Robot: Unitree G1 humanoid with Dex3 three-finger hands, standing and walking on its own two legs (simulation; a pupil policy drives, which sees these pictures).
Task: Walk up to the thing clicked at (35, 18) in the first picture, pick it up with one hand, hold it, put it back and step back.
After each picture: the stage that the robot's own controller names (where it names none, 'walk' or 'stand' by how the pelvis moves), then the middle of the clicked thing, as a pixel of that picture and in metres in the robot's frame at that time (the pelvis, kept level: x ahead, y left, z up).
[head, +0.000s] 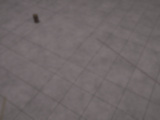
stand; (36, 18) +1.84 +0.60 -0.72
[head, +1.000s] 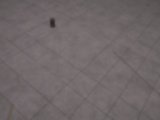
walk; (52, 23) +1.76 +0.29 -0.70
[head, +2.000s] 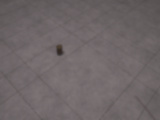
walk; (59, 50) +1.17 +0.18 -0.72
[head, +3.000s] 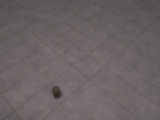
walk; (56, 92) +0.69 +0.20 -0.71
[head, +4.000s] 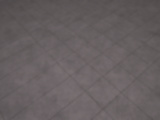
walk; out of the picture +0.40 +0.20 -0.70
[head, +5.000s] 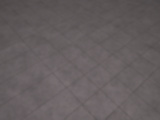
stand; out of the picture +0.30 +0.15 -0.72
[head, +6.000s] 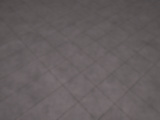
stand; out of the picture +0.30 +0.17 -0.72
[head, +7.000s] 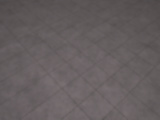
stand; out of the picture +0.28 +0.18 -0.73
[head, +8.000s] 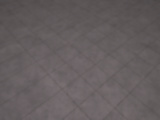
stand; out of the picture +0.27 +0.18 -0.73
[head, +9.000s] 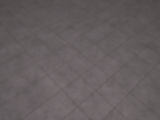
stand; out of the picture +0.27 +0.18 -0.73
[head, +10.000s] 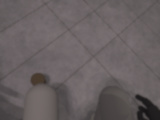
go down; (39, 81) +0.36 +0.18 -0.38
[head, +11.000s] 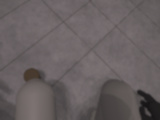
go down; (33, 77) +0.36 +0.20 -0.31
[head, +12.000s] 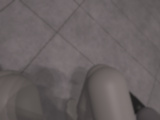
close in; out of the picture +0.35 +0.23 -0.22
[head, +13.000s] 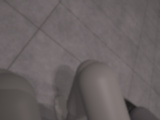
close; out of the picture +0.35 +0.24 -0.22
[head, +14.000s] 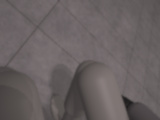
lift; out of the picture +0.34 +0.24 -0.23
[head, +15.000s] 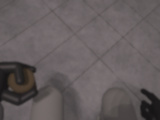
lift; (24, 84) +0.30 +0.20 -0.04
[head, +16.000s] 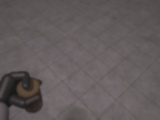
hold; (31, 96) +0.30 +0.18 +0.01
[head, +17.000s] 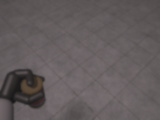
hold; (34, 93) +0.31 +0.17 -0.01
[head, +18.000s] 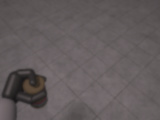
crouch; (36, 92) +0.31 +0.17 +0.00
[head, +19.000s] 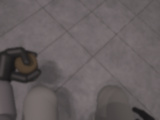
crouch; (28, 68) +0.38 +0.18 -0.10
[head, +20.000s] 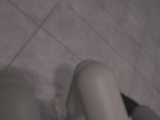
lower; out of the picture +0.37 +0.25 -0.22
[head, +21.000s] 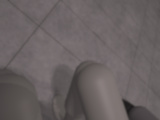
lower; out of the picture +0.36 +0.26 -0.23
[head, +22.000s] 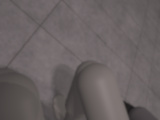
lower; out of the picture +0.36 +0.25 -0.23
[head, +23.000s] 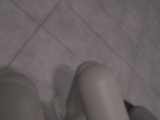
lower; out of the picture +0.36 +0.25 -0.22
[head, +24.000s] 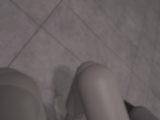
open; out of the picture +0.35 +0.24 -0.23
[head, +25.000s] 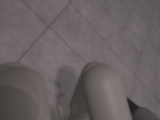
stand; out of the picture +0.34 +0.24 -0.22
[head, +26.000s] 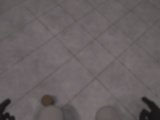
walk; (48, 101) +0.34 +0.18 -0.52
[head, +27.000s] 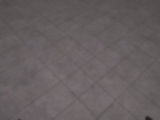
stand; out of the picture +0.29 +0.17 -0.66
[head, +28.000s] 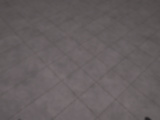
stand; out of the picture +0.30 +0.17 -0.66
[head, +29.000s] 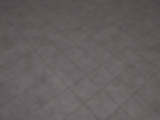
stand; out of the picture +0.32 +0.16 -0.72
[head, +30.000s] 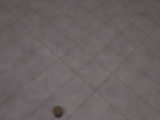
walk; (57, 112) +0.38 +0.14 -0.70
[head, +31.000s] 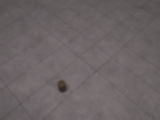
walk; (62, 86) +0.62 +0.16 -0.70
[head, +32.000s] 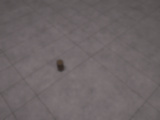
stand; (60, 65) +0.93 +0.21 -0.70
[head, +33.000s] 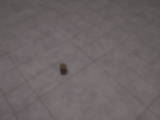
stand; (63, 69) +0.93 +0.17 -0.72
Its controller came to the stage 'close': yes
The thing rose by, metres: 0.70
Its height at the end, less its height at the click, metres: +0.00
